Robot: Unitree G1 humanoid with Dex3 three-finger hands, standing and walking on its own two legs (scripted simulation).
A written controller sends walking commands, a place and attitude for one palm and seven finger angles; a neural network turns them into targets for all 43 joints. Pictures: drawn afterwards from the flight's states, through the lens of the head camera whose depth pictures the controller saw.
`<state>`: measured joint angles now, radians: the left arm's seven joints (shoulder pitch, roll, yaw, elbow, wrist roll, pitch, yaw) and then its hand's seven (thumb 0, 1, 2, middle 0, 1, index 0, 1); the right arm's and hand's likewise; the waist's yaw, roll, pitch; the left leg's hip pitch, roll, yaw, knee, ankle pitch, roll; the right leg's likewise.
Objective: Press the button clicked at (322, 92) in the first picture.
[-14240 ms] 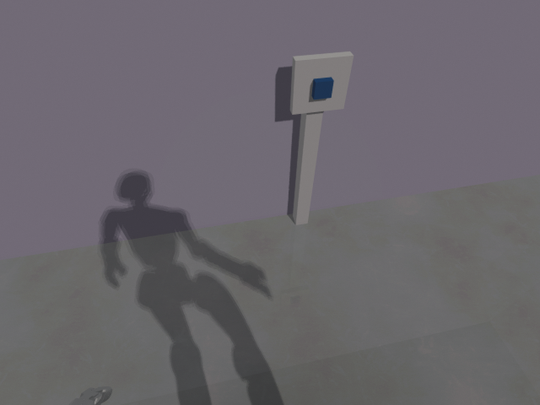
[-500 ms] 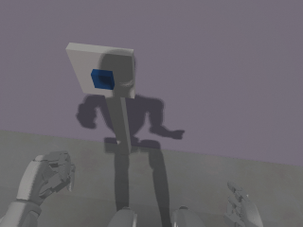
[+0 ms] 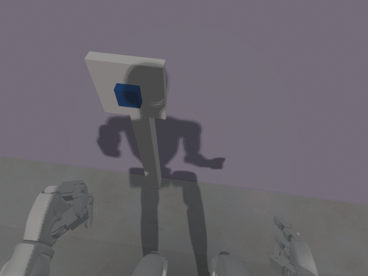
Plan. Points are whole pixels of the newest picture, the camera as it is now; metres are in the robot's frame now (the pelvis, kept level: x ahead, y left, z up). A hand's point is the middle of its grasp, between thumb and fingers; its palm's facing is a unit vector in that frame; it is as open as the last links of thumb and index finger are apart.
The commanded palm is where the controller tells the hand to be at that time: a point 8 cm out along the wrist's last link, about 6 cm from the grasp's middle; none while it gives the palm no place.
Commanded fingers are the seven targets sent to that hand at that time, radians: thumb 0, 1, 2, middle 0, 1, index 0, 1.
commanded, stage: aim a knuckle at the button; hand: left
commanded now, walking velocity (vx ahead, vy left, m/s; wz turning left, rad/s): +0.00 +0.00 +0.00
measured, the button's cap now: (129, 95) +0.52 +0.18 +0.06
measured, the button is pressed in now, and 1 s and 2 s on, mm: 0 0 0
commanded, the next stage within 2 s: press the button with the knuckle in 1.80 s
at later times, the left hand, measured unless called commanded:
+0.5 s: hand (111, 173) +0.32 +0.18 +0.03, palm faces -0.11 -0.99 +0.00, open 3.1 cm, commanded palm +0.31 +0.23 +0.04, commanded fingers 0.00 0.90 0.90 -1.30 -1.50 -1.30 -1.50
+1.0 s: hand (131, 139) +0.41 +0.15 +0.03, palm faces -0.09 -1.00 -0.02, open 3.1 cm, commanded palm +0.39 +0.21 +0.03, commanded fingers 0.00 0.90 0.90 -1.30 -1.50 -1.30 -1.50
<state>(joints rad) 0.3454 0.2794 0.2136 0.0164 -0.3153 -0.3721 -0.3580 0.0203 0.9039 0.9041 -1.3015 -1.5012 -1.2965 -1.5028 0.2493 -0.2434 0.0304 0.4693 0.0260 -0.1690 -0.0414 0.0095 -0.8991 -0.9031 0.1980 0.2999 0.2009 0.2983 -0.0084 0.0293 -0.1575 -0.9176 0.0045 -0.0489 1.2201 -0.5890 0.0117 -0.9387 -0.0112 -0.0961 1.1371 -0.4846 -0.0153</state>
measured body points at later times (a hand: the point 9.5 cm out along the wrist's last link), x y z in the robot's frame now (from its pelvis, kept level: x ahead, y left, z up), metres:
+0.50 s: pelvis +0.00 +0.00 +0.00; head +0.09 +0.02 +0.44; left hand +0.32 +0.23 +0.03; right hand +0.15 -0.25 -0.09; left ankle +0.00 +0.11 -0.64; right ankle +0.04 -0.12 -0.64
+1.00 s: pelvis +0.00 +0.00 -0.01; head +0.11 +0.01 +0.43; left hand +0.41 +0.21 +0.03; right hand +0.10 -0.26 -0.12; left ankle +0.00 +0.11 -0.64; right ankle +0.04 -0.12 -0.64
